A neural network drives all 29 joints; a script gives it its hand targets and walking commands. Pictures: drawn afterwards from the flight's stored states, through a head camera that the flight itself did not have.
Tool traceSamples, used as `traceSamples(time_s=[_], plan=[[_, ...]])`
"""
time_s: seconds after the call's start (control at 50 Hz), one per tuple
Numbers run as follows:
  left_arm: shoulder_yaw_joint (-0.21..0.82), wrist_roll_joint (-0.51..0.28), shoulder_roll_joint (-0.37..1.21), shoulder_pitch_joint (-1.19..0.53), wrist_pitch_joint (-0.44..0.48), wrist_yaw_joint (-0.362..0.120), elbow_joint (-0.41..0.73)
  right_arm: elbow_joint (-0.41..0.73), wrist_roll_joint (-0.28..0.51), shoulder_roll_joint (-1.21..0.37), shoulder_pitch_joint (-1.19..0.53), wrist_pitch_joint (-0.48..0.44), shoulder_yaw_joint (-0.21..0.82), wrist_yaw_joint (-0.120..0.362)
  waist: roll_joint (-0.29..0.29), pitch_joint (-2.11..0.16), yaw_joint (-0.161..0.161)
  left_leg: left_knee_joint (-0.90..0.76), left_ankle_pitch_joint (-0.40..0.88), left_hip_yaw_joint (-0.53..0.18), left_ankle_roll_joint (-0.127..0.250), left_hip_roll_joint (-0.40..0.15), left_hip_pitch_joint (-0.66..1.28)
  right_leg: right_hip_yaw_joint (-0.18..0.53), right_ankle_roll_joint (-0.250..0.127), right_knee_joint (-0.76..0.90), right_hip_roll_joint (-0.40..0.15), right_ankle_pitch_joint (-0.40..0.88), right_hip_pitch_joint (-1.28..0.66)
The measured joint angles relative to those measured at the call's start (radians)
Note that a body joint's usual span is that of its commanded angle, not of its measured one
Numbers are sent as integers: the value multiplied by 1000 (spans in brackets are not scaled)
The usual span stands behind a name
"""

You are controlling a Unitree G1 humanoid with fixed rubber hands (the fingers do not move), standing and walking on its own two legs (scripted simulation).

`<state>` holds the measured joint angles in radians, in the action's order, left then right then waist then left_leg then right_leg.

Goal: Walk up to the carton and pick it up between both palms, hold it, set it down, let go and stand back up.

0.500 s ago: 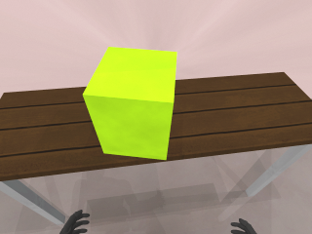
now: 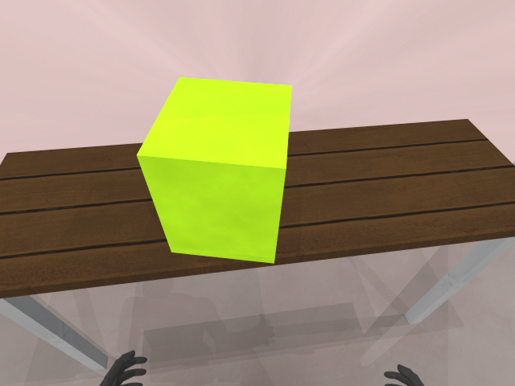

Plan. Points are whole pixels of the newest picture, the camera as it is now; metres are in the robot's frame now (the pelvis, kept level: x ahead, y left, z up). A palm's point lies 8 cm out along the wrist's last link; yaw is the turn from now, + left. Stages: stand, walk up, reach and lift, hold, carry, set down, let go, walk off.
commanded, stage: stand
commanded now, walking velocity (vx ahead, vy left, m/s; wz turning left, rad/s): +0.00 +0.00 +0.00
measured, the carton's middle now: (228, 173) +0.47 +0.06 +0.07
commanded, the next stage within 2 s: walk up in 0.96 s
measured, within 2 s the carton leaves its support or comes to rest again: neither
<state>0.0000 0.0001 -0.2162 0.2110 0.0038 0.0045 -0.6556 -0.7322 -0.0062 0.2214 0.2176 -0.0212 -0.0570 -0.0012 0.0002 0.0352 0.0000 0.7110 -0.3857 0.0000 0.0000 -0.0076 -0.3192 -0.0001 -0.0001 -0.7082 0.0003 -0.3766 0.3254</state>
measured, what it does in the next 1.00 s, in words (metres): stands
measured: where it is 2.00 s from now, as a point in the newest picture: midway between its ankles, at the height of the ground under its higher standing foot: outside the picture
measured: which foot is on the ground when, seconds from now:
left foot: down 0.00-1.00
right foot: down 0.00-1.00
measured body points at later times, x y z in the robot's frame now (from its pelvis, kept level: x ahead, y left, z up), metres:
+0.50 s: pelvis -0.01 +0.00 +0.00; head +0.00 +0.00 +0.45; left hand +0.13 +0.24 -0.11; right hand +0.11 -0.26 -0.12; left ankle +0.00 +0.12 -0.72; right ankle +0.00 -0.12 -0.72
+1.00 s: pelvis -0.03 +0.00 +0.00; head -0.02 +0.00 +0.45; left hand +0.10 +0.24 -0.12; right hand +0.08 -0.26 -0.12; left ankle +0.00 +0.12 -0.72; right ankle +0.00 -0.12 -0.72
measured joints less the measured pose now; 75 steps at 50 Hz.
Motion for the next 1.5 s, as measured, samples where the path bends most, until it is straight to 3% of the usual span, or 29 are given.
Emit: traceSamples(time_s=[1.32, 1.5], plan=[[0, 0, -26, 2, 5, 0, -126, -112, 0, 13, 6, 21, -1, 10, 0, 21, 0, 0, 32, 0, 0, 7, -3, 0, 0, 3, -7, 29, 0], [0, 0, -64, 2, 10, 5, -127, -112, 0, 19, 31, 0, -2, 12, 2, 21, 0, 0, 14, -1, 23, 32, -5, 0, 0, -19, -27, 6, 6]])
